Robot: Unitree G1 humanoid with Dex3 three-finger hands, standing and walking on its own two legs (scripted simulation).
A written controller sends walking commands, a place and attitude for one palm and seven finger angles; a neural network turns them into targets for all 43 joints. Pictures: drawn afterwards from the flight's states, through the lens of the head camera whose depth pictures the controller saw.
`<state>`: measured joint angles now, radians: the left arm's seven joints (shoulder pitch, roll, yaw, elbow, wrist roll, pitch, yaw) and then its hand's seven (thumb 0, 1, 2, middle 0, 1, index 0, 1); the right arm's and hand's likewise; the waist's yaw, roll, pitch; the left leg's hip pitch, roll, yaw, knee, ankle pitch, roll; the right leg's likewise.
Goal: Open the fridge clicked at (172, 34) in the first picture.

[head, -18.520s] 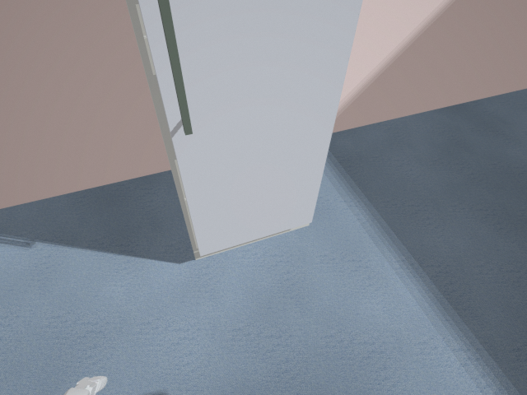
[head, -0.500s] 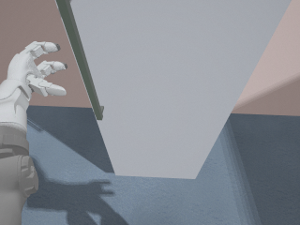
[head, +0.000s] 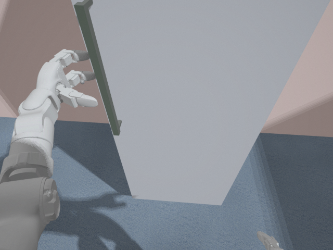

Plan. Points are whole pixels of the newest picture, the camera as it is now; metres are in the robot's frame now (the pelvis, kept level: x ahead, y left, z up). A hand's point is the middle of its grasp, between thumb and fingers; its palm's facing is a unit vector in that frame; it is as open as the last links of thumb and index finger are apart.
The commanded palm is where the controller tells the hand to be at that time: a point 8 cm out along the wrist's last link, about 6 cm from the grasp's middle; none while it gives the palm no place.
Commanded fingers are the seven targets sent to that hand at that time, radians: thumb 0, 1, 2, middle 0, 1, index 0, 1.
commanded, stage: feel for the door with the fingertips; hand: left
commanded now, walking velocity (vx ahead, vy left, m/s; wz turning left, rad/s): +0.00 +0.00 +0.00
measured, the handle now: (105, 81) +0.49 +0.18 +0.16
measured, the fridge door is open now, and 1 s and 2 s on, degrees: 0 0 0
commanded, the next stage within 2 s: slide the fingers in behind the handle in 0.38 s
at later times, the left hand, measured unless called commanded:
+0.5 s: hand (86, 78) +0.45 +0.21 +0.20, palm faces -0.01 -1.00 +0.01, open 13.7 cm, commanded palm +0.43 +0.26 +0.20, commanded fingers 0.00 -0.50 0.30 -0.30 -1.20 -0.30 -1.20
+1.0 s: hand (85, 82) +0.43 +0.20 +0.20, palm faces -0.01 -1.00 +0.00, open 14.0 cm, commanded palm +0.41 +0.25 +0.20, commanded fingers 0.00 -0.50 0.30 -0.30 -1.20 -0.30 -1.20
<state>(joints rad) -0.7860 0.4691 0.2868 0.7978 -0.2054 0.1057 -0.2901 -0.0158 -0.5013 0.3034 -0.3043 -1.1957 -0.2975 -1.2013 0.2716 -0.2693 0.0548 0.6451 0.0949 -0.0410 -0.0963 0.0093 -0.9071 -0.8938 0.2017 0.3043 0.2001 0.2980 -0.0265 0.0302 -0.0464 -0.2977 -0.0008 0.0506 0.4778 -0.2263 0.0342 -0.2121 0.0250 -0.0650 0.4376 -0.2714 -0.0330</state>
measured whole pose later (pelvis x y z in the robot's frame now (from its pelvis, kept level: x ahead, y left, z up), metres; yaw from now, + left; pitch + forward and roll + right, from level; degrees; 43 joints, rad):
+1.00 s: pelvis -0.01 +0.01 +0.00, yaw -1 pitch +2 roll -1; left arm -0.79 0.45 0.28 0.82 -0.20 0.04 -0.27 -0.02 -0.50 0.30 -0.31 -1.20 -0.30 -1.20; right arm 0.32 -0.28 0.04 0.67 0.09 -0.06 -0.09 0.01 -0.91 -0.89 0.20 0.30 0.20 0.30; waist -0.04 0.03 -0.04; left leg -0.31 0.00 0.06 0.48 -0.22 0.04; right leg -0.23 0.02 -0.05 0.44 -0.26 -0.03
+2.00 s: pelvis +0.00 -0.01 +0.00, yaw +0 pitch +2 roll +0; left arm -0.82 0.37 0.24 0.82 -0.18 0.07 -0.19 -0.02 -0.50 0.30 -0.32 -1.21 -0.32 -1.22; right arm 0.28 -0.26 0.04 0.68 0.08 -0.05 -0.08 0.01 -0.91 -0.89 0.20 0.30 0.20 0.30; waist -0.04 0.03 -0.04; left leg -0.29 0.01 0.05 0.46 -0.21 0.03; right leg -0.21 0.03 -0.06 0.43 -0.26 -0.04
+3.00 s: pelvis +0.00 +0.00 +0.00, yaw -1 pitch +1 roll +0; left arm -0.75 0.37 0.26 0.73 -0.19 0.10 -0.18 0.00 0.50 0.73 -0.41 -1.34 -0.40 -1.34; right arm 0.29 -0.26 0.04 0.67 0.08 -0.03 -0.08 0.01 -0.91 -0.89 0.20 0.30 0.20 0.30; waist -0.03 0.03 -0.04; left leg -0.26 0.00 0.06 0.45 -0.21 0.03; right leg -0.18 0.03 -0.05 0.41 -0.26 -0.03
